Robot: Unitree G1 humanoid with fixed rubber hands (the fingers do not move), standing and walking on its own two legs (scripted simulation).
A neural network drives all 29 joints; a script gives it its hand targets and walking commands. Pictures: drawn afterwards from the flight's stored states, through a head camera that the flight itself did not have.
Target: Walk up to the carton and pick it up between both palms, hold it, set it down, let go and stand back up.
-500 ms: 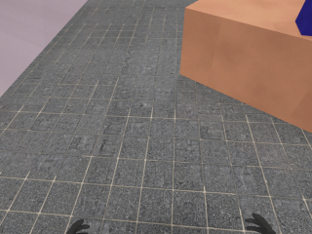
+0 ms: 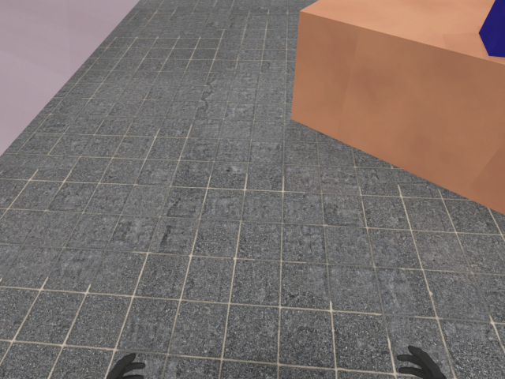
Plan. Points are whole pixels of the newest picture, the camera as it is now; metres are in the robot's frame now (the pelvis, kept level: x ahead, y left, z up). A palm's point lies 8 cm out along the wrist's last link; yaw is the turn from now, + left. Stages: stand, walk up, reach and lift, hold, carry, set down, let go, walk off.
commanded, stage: stand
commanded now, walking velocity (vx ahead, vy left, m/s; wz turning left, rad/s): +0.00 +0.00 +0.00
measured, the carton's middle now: out of the picture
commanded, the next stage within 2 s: walk up in 0.36 s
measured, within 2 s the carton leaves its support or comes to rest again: neither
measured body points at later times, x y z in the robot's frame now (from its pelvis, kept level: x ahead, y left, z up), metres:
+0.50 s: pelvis +0.00 +0.00 +0.00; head +0.02 +0.00 +0.45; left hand +0.13 +0.27 -0.12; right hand +0.14 -0.26 -0.12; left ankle +0.03 +0.12 -0.72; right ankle +0.03 -0.12 -0.72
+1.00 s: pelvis +0.08 -0.11 -0.01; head +0.10 -0.15 +0.44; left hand +0.26 +0.18 -0.09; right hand +0.09 -0.45 -0.13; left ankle +0.04 +0.07 -0.67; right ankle +0.04 -0.21 -0.72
